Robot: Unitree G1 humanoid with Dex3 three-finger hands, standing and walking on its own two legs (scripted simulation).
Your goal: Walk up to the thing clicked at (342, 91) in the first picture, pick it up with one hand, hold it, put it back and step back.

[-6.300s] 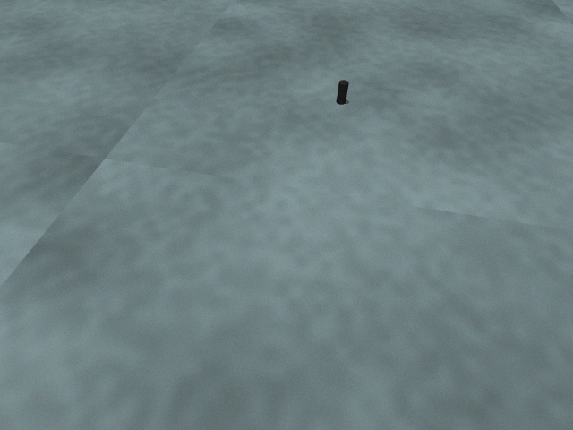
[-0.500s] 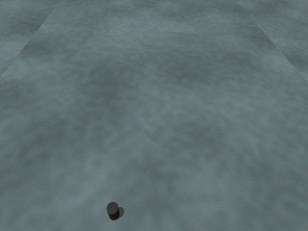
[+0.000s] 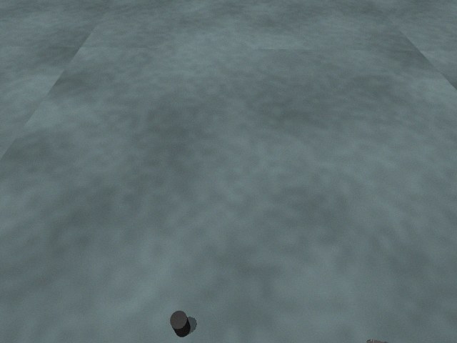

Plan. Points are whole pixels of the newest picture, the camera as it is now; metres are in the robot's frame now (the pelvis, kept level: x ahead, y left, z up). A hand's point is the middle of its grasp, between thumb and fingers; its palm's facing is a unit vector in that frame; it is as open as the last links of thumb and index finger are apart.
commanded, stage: walk up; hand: left
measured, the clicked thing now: (180, 324) +0.31 +0.19 -0.71
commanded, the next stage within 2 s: stand in 0.82 s
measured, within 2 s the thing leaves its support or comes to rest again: neither
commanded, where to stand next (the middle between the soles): +0.04 -0.02 m, yaw -3 degrees
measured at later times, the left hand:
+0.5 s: hand out of the picture +0.09 +0.25 -0.15, palm faces -0.03 -0.95 -0.32, open 7.4 cm
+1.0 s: hand out of the picture +0.09 +0.25 -0.15, palm faces -0.03 -0.94 -0.33, open 7.4 cm
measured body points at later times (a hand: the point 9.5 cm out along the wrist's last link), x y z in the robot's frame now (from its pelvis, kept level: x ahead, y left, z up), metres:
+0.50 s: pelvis +0.00 +0.00 +0.00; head +0.01 +0.00 +0.45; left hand +0.09 +0.30 -0.13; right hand +0.06 -0.30 -0.13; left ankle +0.00 +0.13 -0.75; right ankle +0.01 -0.12 -0.75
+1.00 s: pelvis +0.00 +0.00 +0.00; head +0.02 +0.00 +0.45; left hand +0.09 +0.30 -0.13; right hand +0.09 -0.30 -0.13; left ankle +0.00 +0.13 -0.75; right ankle +0.01 -0.12 -0.75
